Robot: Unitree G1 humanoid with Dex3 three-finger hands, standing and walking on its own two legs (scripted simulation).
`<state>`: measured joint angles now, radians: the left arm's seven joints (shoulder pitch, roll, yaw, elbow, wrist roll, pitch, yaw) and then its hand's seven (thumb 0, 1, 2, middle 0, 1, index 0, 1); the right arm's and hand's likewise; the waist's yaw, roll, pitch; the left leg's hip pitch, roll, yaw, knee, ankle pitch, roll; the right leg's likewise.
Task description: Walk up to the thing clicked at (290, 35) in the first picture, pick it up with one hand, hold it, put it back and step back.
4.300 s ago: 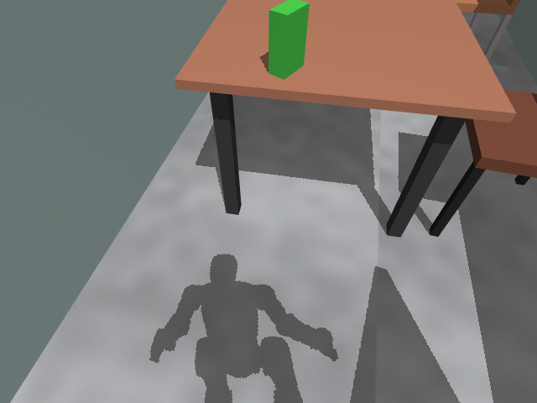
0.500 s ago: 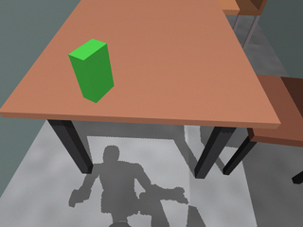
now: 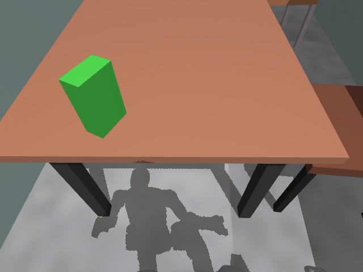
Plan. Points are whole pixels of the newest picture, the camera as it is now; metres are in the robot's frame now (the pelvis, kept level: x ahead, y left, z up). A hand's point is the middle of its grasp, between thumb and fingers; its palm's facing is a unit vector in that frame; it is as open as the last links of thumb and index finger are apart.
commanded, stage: walk up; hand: left
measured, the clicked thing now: (97, 98) +0.51 +0.23 +0.08
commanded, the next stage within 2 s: stand in 0.98 s
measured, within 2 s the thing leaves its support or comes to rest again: neither
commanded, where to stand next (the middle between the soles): +0.08 +0.01 m, yaw +1 degrees
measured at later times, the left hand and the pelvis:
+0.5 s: hand out of the picture +0.11 +0.26 -0.12, palm faces +0.01 -0.94 -0.35, open 7.4 cm; pelvis +0.02 +0.00 +0.03, yaw +1 degrees
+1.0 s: hand out of the picture +0.10 +0.26 -0.12, palm faces +0.03 -0.94 -0.35, open 7.4 cm; pelvis +0.03 +0.00 +0.03, yaw +2 degrees
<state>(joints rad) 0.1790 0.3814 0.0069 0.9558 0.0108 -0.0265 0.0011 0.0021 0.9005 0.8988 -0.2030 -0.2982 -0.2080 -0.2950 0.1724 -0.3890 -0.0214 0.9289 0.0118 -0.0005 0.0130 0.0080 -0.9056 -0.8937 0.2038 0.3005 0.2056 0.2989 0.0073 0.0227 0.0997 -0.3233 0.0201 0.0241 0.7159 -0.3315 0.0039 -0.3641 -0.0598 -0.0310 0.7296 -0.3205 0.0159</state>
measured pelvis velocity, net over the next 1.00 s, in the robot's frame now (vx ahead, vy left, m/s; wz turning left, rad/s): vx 0.03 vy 0.00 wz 0.04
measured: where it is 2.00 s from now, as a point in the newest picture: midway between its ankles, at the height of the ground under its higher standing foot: outside the picture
